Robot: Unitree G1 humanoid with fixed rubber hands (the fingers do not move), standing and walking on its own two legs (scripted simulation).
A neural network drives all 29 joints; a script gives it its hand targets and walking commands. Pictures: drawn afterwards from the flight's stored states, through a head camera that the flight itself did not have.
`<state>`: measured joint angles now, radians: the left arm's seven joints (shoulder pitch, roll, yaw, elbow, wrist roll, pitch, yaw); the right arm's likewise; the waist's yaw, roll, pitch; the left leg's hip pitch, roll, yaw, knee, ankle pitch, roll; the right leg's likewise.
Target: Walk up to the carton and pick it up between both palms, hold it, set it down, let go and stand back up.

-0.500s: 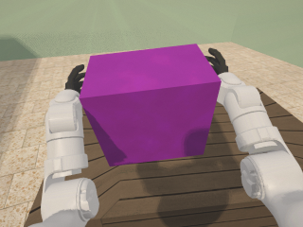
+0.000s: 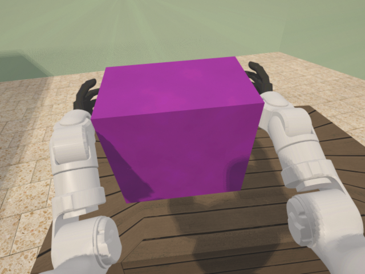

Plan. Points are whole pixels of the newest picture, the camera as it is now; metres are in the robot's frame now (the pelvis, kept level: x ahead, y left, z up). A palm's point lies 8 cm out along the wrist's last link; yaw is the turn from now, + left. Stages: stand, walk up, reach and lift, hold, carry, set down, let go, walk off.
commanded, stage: hold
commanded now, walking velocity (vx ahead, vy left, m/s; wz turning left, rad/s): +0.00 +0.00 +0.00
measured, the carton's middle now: (178, 133) +0.35 +0.00 +0.21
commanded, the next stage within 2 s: none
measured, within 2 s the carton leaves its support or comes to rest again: neither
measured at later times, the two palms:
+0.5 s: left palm (84, 117) +0.38 +0.20 +0.25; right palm (252, 93) +0.38 -0.16 +0.29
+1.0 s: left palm (89, 116) +0.36 +0.18 +0.26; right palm (261, 100) +0.37 -0.18 +0.28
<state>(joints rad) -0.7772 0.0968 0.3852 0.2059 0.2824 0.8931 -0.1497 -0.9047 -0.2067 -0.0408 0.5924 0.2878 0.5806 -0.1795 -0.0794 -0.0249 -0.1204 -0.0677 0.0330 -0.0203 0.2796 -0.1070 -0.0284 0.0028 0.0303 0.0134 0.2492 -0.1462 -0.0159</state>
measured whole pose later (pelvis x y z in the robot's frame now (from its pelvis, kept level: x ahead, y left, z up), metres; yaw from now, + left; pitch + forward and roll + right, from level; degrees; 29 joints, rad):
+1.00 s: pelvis +0.00 +0.00 +0.00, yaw -1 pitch -6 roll -1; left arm -0.78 0.08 0.40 0.19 0.28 0.90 -0.14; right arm -0.91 -0.23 -0.02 0.59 0.31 0.58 -0.18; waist -0.07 0.00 -0.10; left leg -0.07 0.03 -0.01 0.28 -0.11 -0.03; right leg 0.00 0.03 0.02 0.24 -0.14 -0.01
